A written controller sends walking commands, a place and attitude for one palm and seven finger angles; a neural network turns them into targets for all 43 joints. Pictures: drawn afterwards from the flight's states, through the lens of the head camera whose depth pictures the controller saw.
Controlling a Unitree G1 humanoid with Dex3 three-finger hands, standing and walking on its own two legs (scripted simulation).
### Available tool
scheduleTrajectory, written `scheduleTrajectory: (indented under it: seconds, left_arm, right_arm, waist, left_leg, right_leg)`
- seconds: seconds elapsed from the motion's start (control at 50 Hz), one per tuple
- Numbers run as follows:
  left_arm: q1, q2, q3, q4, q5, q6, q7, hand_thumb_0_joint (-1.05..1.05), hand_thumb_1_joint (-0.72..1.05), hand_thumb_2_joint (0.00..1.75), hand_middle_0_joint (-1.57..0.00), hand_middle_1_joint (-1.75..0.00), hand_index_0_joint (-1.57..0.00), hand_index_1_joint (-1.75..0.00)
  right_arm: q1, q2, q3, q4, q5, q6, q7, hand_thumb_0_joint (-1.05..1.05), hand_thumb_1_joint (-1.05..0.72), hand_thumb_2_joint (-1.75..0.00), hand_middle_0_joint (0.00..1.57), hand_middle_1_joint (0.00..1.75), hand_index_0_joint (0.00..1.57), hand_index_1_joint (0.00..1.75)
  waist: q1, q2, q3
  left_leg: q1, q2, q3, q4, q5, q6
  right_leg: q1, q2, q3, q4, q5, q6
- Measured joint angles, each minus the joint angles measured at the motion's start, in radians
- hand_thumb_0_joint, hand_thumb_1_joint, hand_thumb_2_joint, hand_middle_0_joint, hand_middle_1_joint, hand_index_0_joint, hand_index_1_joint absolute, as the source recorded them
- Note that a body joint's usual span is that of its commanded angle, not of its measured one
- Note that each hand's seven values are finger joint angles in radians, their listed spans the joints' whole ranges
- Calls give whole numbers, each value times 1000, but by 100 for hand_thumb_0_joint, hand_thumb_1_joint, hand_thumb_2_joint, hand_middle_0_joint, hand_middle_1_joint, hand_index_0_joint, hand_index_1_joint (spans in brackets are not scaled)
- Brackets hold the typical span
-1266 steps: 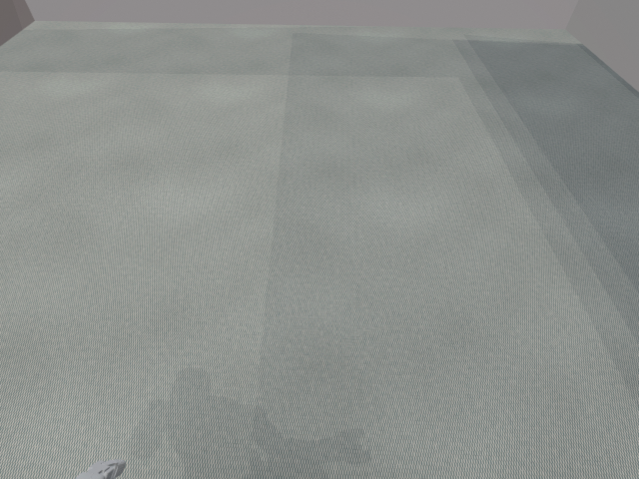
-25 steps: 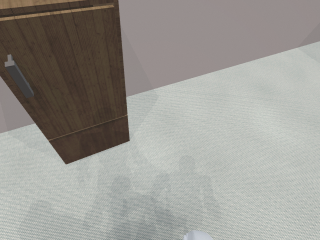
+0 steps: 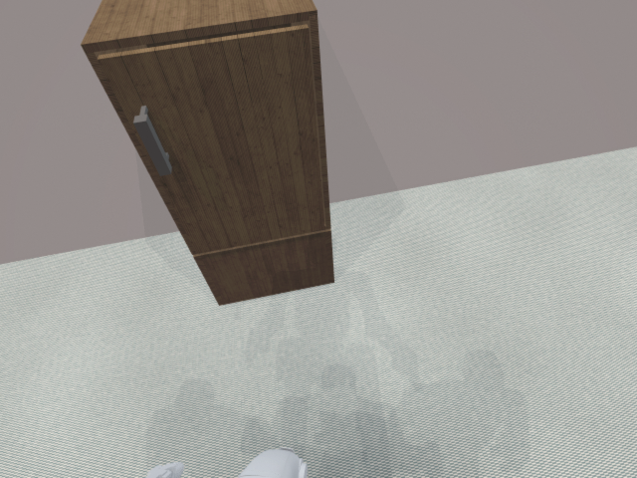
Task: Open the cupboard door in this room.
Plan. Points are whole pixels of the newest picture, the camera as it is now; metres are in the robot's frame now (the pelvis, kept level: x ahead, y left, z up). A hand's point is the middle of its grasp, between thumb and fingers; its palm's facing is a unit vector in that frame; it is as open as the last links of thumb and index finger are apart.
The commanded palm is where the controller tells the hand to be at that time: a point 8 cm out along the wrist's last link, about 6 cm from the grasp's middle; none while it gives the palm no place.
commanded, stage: turn to face it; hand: left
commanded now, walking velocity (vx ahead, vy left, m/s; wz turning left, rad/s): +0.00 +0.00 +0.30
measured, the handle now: (154, 140) +0.75 +0.38 +0.00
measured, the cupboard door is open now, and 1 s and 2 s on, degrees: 0 0 0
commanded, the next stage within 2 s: take the last steps up to it in 0.14 s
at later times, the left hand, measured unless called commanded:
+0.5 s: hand out of the picture -0.06 +0.24 -0.17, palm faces +0.20 -0.96 -0.22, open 7.4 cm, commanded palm none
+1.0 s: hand out of the picture +0.10 +0.18 -0.15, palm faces +0.20 -0.95 -0.24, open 7.2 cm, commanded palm none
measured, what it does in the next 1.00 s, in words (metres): walks ahead: left foot, then right foot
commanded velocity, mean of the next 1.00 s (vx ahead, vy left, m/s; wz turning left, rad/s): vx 0.23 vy -0.01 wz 0.09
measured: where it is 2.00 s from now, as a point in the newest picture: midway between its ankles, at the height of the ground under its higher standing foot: outside the picture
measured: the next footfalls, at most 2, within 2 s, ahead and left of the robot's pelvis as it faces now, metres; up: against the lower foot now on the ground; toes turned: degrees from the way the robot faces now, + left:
left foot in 0.30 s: -0.04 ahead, +0.14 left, +0.00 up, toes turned +11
right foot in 0.76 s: +0.15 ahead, -0.08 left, +0.00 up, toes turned +0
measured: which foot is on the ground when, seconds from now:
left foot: up 0.00-0.28, down 0.30-0.78, up 0.80-1.00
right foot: down 0.00-0.32, up 0.34-0.74, down 0.76-1.00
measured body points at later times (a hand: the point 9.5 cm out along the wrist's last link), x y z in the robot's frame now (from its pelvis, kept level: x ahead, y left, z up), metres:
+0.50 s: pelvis -0.02 +0.04 +0.01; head -0.02 +0.06 +0.46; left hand -0.07 +0.29 -0.15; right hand +0.08 -0.18 -0.13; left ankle -0.07 +0.14 -0.73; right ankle +0.00 -0.10 -0.67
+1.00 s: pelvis +0.11 -0.01 +0.01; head +0.12 -0.03 +0.46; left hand +0.09 +0.23 -0.13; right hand +0.14 -0.24 -0.16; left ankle +0.08 +0.14 -0.66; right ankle +0.11 -0.08 -0.73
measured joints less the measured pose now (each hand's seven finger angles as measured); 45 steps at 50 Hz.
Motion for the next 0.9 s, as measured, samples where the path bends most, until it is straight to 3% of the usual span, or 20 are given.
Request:
scheduleTrajectory:
  seconds: [0.08, 0.22, 0.3, 0.32, 0.36, 0.4, 0.48, 0.56, 0.64, 0.76, 0.82, 0.86, 0.9]
  left_arm:
    - [27, -6, -1, 17, 4, -6, 1, 1, 91, 90, -20, -30, -21, -30]
    - [69, 8, 2, 49, 15, -18, -6, 1, 90, 90, -20, -30, -21, -30]
    - [95, 34, 13, 86, 9, -10, -4, 1, 90, 90, -20, -30, -21, -30]
    - [100, 47, 18, 98, 4, -4, -4, 1, 90, 90, -20, -30, -21, -30]
    - [112, 67, 25, 126, 5, 18, -3, 1, 91, 90, -20, -30, -20, -30]
    - [119, 75, 27, 156, 9, 33, -10, 1, 91, 90, -20, -30, -20, -30]
    - [124, 74, 22, 179, 12, 16, -30, 1, 91, 90, -20, -29, -20, -30]
    - [115, 58, 17, 181, 12, 5, -36, 1, 91, 90, -20, -29, -20, -30]
    - [82, 36, 14, 175, 9, 5, -42, 1, 91, 90, -20, -29, -20, -30]
    - [25, 6, 14, 145, 6, -26, -51, 1, 91, 90, -20, -29, -20, -30]
    - [1, -16, 12, 134, 5, -69, -41, 1, 91, 90, -20, -29, -20, -30]
    - [9, -28, 10, 130, 1, -82, -32, 0, 91, 90, -20, -29, -20, -30]
    - [27, -34, 21, 136, -4, -86, -12, 0, 93, 90, -20, -30, -20, -30]
  right_arm:
    - [3, 4, 6, 9, 1, -2, 2, 0, -91, -90, 19, 30, 20, 30]
    - [-29, 27, 31, 42, 13, -2, -7, 0, -91, -90, 19, 30, 20, 30]
    - [-54, 40, 50, 38, 18, -31, -12, 0, -91, -90, 19, 30, 20, 30]
    - [-60, 51, 52, 41, 15, -42, -14, 0, -91, -90, 19, 30, 20, 30]
    - [-61, 75, 63, 41, 6, -55, -13, 0, -91, -90, 19, 30, 20, 30]
    - [-42, 93, 72, 40, 2, -69, -19, 0, -91, -90, 19, 30, 20, 30]
    - [13, 114, 73, 60, 6, -96, -35, 0, -92, -90, 20, 30, 20, 30]
    - [77, 110, 69, 91, 8, -111, -39, -1, -93, -90, 20, 30, 21, 30]
    - [139, 112, 65, 128, 3, -114, -40, 0, -92, -90, 20, 30, 20, 30]
    - [210, 109, 58, 187, -4, -103, -39, 0, -91, -90, 20, 30, 20, 30]
    - [215, 102, 57, 211, 6, -86, -32, 0, -91, -90, 20, 30, 20, 30]
    - [198, 101, 53, 216, 7, -74, -25, 0, -91, -90, 20, 30, 20, 30]
    - [174, 97, 46, 206, 4, -73, -19, 0, -91, -90, 19, 30, 20, 30]
  waist:
    - [4, -19, 2]
    - [48, -59, 10]
    - [61, -75, 6]
    - [65, -92, 6]
    - [77, -115, 2]
    - [72, -111, -14]
    - [64, -99, -37]
    - [55, -95, -50]
    - [34, -86, -49]
    - [0, -55, -34]
    - [2, -19, -12]
    - [11, -20, -10]
    - [17, -19, -14]
  left_leg:
    - [22, 48, 32, 67, 20, -25]
    - [188, 79, 64, -219, -80, -27]
    - [319, 75, 103, -514, 42, -10]
    - [329, 64, 110, -543, 76, 26]
    - [334, 57, 122, -532, 71, 50]
    - [354, 62, 116, -560, 73, 54]
    - [412, 57, 105, -666, 120, 58]
    - [458, 42, 108, -737, 142, 62]
    - [489, 36, 110, -761, 132, 53]
    - [492, 64, 116, -661, 31, 11]
    - [371, 93, 89, -333, -89, 36]
    - [258, 91, 84, -93, -64, 50]
    - [164, 107, 91, 20, 18, 49]
  right_leg:
    - [15, -29, -36, -26, 15, -3]
    - [-9, -74, -83, -19, 25, 10]
    - [-43, -92, -108, 30, 15, 37]
    - [-57, -103, -103, 59, 0, 45]
    - [-96, -90, -56, 175, -136, 53]
    - [-140, -61, -20, 316, -169, 52]
    - [-201, -44, 7, 461, -88, 55]
    - [-233, -50, 17, 466, -35, 63]
    - [-229, -59, 11, 355, -22, 65]
    - [-118, -38, -25, 56, 12, 42]
    - [-96, -9, -61, 78, 22, -24]
    - [-62, -2, -71, 52, 4, -41]
    - [-15, 10, -79, -11, 19, -41]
